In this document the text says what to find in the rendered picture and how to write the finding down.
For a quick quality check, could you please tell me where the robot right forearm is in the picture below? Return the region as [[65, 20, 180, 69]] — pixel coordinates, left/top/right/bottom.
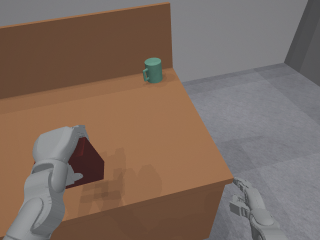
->
[[249, 208, 289, 240]]

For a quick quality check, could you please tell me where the table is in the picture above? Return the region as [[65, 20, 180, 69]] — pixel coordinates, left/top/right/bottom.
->
[[0, 2, 234, 240]]

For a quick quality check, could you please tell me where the robot left forearm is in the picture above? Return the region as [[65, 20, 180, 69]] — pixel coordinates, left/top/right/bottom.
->
[[2, 159, 68, 240]]

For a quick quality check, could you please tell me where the sponge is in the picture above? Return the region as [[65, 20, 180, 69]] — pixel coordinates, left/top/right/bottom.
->
[[34, 137, 105, 189]]

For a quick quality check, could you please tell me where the left robot hand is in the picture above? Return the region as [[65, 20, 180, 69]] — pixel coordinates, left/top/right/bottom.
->
[[32, 125, 90, 186]]

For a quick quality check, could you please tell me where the right robot hand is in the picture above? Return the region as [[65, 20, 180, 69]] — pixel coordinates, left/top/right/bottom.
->
[[229, 177, 267, 220]]

